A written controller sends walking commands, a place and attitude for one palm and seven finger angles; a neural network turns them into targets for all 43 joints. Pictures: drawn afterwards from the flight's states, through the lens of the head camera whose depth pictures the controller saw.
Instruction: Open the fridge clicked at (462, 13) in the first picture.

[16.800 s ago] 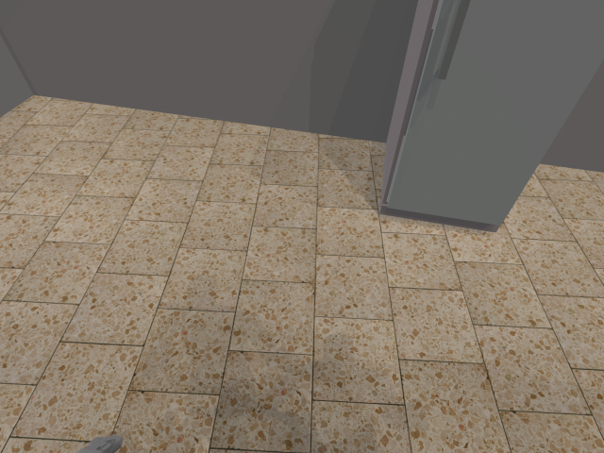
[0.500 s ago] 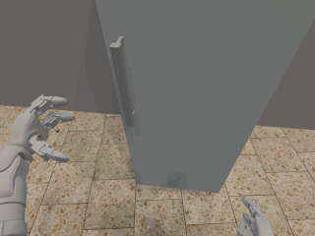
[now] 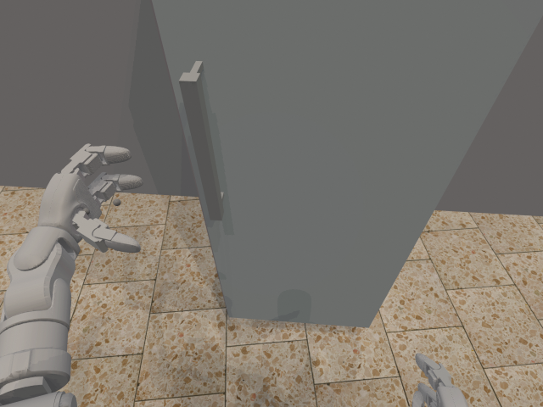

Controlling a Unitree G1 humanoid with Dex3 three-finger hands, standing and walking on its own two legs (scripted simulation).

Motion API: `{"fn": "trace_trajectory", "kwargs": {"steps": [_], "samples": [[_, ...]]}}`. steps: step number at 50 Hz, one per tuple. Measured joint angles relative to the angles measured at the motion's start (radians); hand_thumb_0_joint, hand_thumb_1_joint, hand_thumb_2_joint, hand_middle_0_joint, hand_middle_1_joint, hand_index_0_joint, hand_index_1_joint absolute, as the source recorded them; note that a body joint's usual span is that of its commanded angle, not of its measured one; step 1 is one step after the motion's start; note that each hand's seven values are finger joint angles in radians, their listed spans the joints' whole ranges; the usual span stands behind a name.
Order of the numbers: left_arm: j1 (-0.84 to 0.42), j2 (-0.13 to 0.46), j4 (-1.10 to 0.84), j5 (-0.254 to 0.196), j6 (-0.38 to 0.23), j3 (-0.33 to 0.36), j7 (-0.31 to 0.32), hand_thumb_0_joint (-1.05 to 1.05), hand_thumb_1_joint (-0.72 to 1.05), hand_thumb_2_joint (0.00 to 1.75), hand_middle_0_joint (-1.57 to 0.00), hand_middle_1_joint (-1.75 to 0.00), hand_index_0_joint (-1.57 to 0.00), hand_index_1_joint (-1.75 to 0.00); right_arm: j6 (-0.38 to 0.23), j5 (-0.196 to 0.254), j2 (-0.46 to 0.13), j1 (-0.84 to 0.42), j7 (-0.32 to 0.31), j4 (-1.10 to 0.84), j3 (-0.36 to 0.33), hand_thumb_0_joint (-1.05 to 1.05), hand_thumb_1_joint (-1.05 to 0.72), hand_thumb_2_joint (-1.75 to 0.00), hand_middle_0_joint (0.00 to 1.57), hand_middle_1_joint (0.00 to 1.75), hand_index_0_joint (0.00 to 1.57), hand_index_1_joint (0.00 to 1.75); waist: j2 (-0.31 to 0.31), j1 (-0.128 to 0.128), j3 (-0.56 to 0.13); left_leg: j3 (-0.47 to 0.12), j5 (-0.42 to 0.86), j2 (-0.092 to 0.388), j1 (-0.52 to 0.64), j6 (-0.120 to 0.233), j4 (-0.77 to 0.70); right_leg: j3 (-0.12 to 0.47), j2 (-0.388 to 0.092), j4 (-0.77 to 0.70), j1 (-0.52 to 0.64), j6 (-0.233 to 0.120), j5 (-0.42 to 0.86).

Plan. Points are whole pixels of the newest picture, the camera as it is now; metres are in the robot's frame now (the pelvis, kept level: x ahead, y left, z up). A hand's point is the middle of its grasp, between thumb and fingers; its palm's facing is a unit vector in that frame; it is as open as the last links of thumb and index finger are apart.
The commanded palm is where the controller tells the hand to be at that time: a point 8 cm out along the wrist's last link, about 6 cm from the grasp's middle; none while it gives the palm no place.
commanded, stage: move the hooked fingers beside the handle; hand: left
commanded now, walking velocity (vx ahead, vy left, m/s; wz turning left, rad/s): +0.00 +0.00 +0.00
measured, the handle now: (208, 151) +0.50 +0.14 +0.11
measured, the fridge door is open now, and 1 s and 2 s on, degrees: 0 0 0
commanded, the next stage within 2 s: none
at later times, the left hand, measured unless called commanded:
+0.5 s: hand (143, 180) +0.40 +0.22 +0.13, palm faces +0.00 -1.00 +0.00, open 14.0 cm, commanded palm +0.37 +0.27 +0.13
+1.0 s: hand (167, 164) +0.44 +0.20 +0.13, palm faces -0.02 -1.00 +0.00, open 14.0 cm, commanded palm +0.40 +0.26 +0.12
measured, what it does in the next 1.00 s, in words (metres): stands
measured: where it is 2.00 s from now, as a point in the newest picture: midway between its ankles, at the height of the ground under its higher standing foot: outside the picture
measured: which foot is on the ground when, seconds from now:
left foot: down 0.00-1.00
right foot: down 0.00-1.00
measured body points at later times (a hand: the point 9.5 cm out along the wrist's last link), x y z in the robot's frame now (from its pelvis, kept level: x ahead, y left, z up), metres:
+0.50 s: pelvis +0.00 +0.00 +0.00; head +0.02 -0.01 +0.45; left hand +0.39 +0.28 +0.14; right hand +0.11 -0.26 -0.11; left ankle +0.04 +0.11 -0.73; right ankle -0.02 -0.12 -0.73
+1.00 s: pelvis +0.01 +0.00 -0.01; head +0.03 -0.01 +0.44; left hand +0.43 +0.25 +0.14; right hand +0.08 -0.27 -0.12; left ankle +0.04 +0.11 -0.73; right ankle -0.02 -0.12 -0.73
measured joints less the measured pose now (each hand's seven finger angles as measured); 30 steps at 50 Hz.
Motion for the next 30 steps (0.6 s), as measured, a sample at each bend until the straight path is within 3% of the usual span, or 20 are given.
{"fn": "trace_trajectory", "kwargs": {"steps": [9, 15, 23, 30], "samples": [[-0.09, 0.0, 0.102, 0.017, 0.005, -0.037, 0.012, -0.01, -0.5, 0.3, -0.3, -1.2, -0.3, -1.2, 0.02, 0.002, -0.007, 0.0, 0.003, 0.002, -0.005, 0.01, -0.9, -0.9, 0.2, 0.3, 0.2, 0.3, 0.002, -0.012, -0.004, -0.003, -0.004, -0.002, -0.027, 0.003, 0.016, -0.003, -0.003, 0.016, -0.025, 0.002, -0.005], [-0.134, -0.011, 0.141, 0.033, -0.031, -0.037, 0.04, -0.01, -0.5, 0.3, -0.3, -1.2, -0.3, -1.2, 0.031, -0.006, -0.005, 0.01, 0.011, 0.007, -0.007, 0.01, -0.9, -0.9, 0.2, 0.3, 0.2, 0.3, -0.002, -0.024, -0.005, 0.001, -0.008, 0.0, -0.042, 0.002, 0.025, 0.002, -0.001, 0.026, -0.043, 0.001, -0.008], [-0.186, 0.019, 0.233, 0.046, -0.045, -0.021, 0.043, -0.01, -0.5, 0.3, -0.3, -1.2, -0.3, -1.2, 0.056, -0.005, -0.008, 0.04, 0.021, 0.012, -0.013, 0.01, -0.9, -0.9, 0.2, 0.3, 0.2, 0.3, -0.003, -0.039, -0.016, 0.004, -0.019, 0.006, -0.062, 0.0, 0.042, 0.007, 0.004, 0.042, -0.064, 0.0, -0.017], [-0.217, 0.011, 0.265, 0.042, -0.077, -0.03, 0.037, -0.01, -0.5, 0.3, -0.3, -1.2, -0.3, -1.2, 0.069, -0.006, -0.016, 0.057, 0.024, 0.023, -0.022, 0.01, -0.9, -0.9, 0.2, 0.3, 0.2, 0.3, -0.002, -0.041, -0.019, 0.003, -0.026, 0.008, -0.081, 0.001, 0.058, 0.007, 0.005, 0.055, -0.082, 0.0, -0.023]]}}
